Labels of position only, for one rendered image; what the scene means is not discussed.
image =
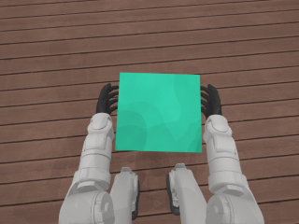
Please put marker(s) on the right robot upper arm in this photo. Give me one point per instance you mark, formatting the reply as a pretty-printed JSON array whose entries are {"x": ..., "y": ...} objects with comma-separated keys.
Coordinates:
[{"x": 223, "y": 208}]

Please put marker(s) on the left robot upper arm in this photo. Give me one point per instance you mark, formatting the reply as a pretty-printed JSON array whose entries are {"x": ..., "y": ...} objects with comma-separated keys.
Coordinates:
[{"x": 90, "y": 207}]

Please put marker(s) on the robot right hand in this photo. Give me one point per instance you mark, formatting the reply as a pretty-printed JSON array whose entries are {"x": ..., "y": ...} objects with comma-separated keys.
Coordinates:
[{"x": 213, "y": 104}]

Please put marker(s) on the right robot forearm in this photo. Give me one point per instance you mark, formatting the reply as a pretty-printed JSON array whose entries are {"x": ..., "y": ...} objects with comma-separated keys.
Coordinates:
[{"x": 225, "y": 175}]

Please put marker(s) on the carton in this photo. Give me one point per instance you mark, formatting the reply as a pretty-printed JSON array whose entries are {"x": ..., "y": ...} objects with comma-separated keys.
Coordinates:
[{"x": 159, "y": 112}]

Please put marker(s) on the robot left thigh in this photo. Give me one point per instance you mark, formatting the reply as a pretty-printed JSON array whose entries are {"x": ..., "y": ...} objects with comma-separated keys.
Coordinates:
[{"x": 123, "y": 191}]

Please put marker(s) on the robot right shin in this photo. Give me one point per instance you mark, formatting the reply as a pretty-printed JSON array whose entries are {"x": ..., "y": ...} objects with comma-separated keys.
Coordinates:
[{"x": 175, "y": 197}]

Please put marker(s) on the robot left hand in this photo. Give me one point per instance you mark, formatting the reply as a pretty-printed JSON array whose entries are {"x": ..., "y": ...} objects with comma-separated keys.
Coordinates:
[{"x": 103, "y": 104}]

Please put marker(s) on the left robot forearm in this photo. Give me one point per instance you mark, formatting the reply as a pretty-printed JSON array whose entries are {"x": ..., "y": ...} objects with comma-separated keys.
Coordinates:
[{"x": 93, "y": 171}]

